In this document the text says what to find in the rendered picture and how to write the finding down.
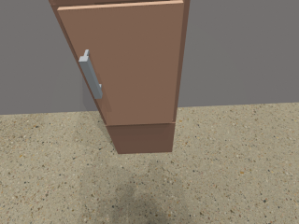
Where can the cupboard door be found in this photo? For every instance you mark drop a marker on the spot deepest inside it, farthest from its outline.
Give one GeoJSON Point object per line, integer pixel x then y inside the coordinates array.
{"type": "Point", "coordinates": [134, 51]}

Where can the handle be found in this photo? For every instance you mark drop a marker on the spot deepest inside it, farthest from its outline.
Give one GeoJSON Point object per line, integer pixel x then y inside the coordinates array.
{"type": "Point", "coordinates": [87, 68]}

